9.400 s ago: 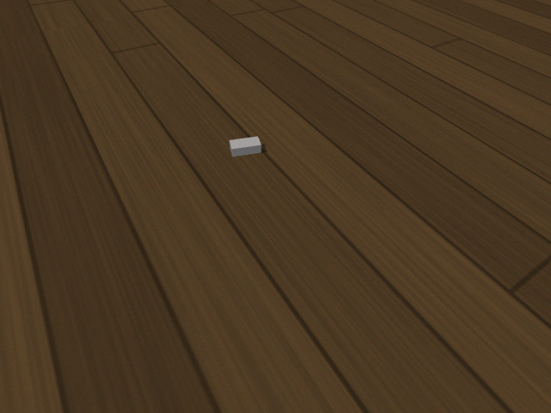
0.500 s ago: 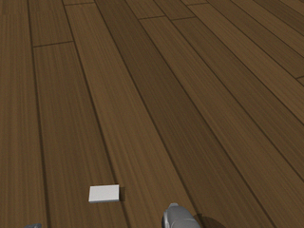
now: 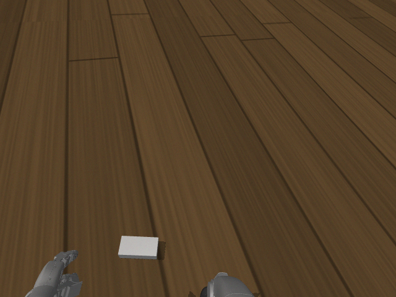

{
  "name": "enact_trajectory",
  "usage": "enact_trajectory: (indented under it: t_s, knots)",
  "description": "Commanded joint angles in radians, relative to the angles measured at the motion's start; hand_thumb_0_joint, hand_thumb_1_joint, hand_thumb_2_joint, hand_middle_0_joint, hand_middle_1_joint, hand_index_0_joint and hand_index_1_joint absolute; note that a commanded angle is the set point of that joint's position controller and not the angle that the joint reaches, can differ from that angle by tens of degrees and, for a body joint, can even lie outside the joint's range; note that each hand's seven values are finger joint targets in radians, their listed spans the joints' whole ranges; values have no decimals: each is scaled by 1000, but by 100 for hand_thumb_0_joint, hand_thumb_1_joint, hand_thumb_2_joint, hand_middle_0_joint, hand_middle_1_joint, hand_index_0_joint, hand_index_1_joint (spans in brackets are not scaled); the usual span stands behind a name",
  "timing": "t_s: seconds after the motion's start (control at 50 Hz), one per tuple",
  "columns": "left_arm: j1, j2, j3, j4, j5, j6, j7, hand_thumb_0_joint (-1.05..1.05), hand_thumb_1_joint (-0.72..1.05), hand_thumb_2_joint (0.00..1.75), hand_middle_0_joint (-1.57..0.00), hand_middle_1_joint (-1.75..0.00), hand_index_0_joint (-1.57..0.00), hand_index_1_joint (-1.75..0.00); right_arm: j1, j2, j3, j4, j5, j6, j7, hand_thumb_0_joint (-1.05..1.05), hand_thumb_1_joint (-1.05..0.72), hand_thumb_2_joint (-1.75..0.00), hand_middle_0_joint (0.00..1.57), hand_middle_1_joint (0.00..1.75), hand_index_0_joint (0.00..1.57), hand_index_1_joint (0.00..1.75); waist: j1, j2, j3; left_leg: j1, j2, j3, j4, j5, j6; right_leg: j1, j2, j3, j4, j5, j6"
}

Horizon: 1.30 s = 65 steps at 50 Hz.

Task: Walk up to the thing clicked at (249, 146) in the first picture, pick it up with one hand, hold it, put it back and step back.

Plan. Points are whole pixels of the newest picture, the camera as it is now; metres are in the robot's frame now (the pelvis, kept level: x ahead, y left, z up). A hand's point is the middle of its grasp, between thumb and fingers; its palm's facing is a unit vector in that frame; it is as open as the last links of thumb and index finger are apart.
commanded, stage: walk up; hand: left
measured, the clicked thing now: (139, 247) +0.40 +0.20 -0.72
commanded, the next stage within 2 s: none
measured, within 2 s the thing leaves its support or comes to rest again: neither
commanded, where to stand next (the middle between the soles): +0.06 -0.02 m, yaw -2 degrees
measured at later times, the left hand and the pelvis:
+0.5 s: hand out of the picture +0.03 +0.27 -0.10, palm faces -0.03 -0.89 -0.45, open 7.4 cm; pelvis +0.03 -0.02 +0.03, yaw -2 degrees
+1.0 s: hand out of the picture +0.09 +0.26 -0.17, palm faces -0.11 -0.93 -0.34, open 7.3 cm; pelvis -0.02 +0.00 -0.01, yaw -6 degrees
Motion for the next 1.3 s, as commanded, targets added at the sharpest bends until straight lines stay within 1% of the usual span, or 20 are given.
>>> enact_trajectory:
  t_s: [0.0,0.06,0.14,0.24,0.26,0.3,0.32,0.4,0.54,0.62,0.68,0.7,0.76,0.94,1.0,1.02,1.04,1.12,1.22,1.28]
  knots:
    - [-30,234,82,-21,-12,-16,14,0,90,90,-20,-30,-20,-30,-163,-313,-81,-123,-9,-50,-20,0,-90,-90,20,30,20,30,15,227,70,-300,370,-414,-418,268,214,76,42,185,346,-101,6]
    - [119,187,57,41,-32,-37,1,0,90,90,-20,-30,-20,-30,-107,-221,-61,-105,-4,-69,-14,0,-90,-90,20,30,20,30,37,221,-105,38,214,-174,-351,273,103,25,77,126,211,-19,1]
    - [116,255,58,20,-14,-99,-8,0,90,90,-20,-30,-20,-30,39,-305,-119,-127,-28,-29,40,0,-90,-90,20,30,20,30,-96,408,-139,282,235,-279,-413,-213,181,-47,55,-37,2,-154,61]
    - [236,218,51,78,0,-152,0,0,90,90,-20,-30,-20,-30,19,-296,-109,-154,-2,-10,61,0,-90,-90,20,30,20,30,-12,257,-58,85,228,-185,-228,70,168,258,54,-90,-421,-23,-5]
    - [339,232,61,111,-1,-162,10,0,90,90,-20,-30,-20,-30,-7,-249,-92,-173,7,-9,61,0,-90,-90,20,30,20,30,40,155,-75,-22,178,-125,-72,157,124,434,39,-59,-509,98,-8]
    - [460,349,89,121,7,-173,27,0,90,90,-20,-30,-20,-30,-44,-143,-52,-238,28,-16,64,0,-90,-90,20,30,20,30,78,-127,-44,-497,-23,-52,304,-117,11,675,-290,517,-574,96,-89]
    - [423,364,81,96,7,-168,24,0,90,90,-20,-30,-20,-30,-110,-220,-76,-250,28,-10,55,0,-90,-90,20,30,20,30,89,4,12,-499,23,-183,319,-123,8,521,-394,630,-624,-75,-177]
    - [275,308,69,31,-22,-184,23,0,90,90,-20,-30,-20,-30,21,-260,-96,-169,37,-27,73,0,-90,-90,20,30,20,30,-10,-8,60,-433,55,-225,277,66,-17,495,-231,246,-596,124,-138]
    - [209,233,34,-16,-22,-135,36,0,90,90,-20,-30,-20,-30,-21,-171,-58,-125,50,-27,45,0,-90,-90,20,30,20,30,17,-153,22,-114,29,0,4,300,-56,271,-148,-39,-377,771,-106]
    - [147,215,22,-57,-49,-62,45,0,90,90,-20,-30,-20,-30,90,-216,-84,-79,33,-22,10,0,-90,-90,20,30,20,30,-67,8,-80,105,-16,48,-188,564,-15,194,-70,-31,-33,495,-46]
    - [316,184,24,-47,-75,-33,62,0,90,90,-20,-30,-20,-30,95,-332,-107,-124,46,-22,-6,0,-90,-90,20,30,20,30,-25,282,-319,226,409,-448,-237,1287,238,145,117,95,482,-315,7]
    - [325,202,21,-19,-64,-21,72,0,90,90,-20,-30,-20,-30,28,-339,-114,-141,52,-17,-13,0,-90,-90,20,30,20,30,-15,317,-315,165,462,-522,-270,1112,292,128,75,135,559,-319,5]
    - [272,232,42,-8,-54,-4,55,0,90,90,-20,-30,-20,-30,-85,-248,-95,-188,33,-1,-26,0,-90,-90,20,30,20,30,4,228,-271,-7,313,-286,-272,735,188,135,51,177,575,-212,3]
    - [366,222,76,48,-22,-18,8,0,90,90,-20,-30,-20,-30,-128,-304,-114,-201,-10,13,0,0,-90,-90,20,30,20,30,15,362,-265,-91,305,-262,-374,-151,141,279,36,-1,-42,-253,5]
    - [439,238,90,83,1,-22,-1,0,90,90,-20,-30,-20,-30,-118,-227,-98,-215,-2,47,6,0,-90,-90,20,30,20,30,40,169,-67,-398,157,-142,-156,-218,25,354,13,91,-346,-149,-43]
    - [337,307,104,25,23,-25,3,0,90,90,-20,-30,-20,-30,-106,-141,-73,-229,19,44,3,0,-90,-90,20,30,20,30,28,-129,6,-521,-21,-9,193,-190,-38,185,-250,498,-494,-296,-150]
    - [198,424,107,-50,33,-28,15,0,90,90,-20,-30,-20,-30,-234,-236,-105,-242,15,39,-19,0,-90,-90,20,30,20,30,83,-148,94,-383,-53,-190,383,-180,-47,-179,-442,697,-655,-299,-285]
    - [29,242,71,-69,19,-68,32,0,90,90,-20,-30,-20,-30,23,-181,-93,-147,47,23,4,0,-90,-90,20,30,20,30,-91,-17,13,-317,-108,-192,570,27,-38,88,-160,141,-376,485,-146]
    - [205,233,80,-56,23,-78,27,0,90,90,-20,-30,-20,-30,-47,-196,-71,-175,41,-9,3,0,-90,-90,20,30,20,30,56,-99,-147,-303,-12,-98,133,-60,-48,486,-171,159,-286,329,-157]
    - [220,255,75,-50,-6,-67,26,0,90,90,-20,-30,-20,-30,-11,-175,-68,-148,31,-32,-1,0,-90,-90,20,30,20,30,41,-120,-193,-113,7,-62,-267,29,-31,495,-208,181,-157,504,-154]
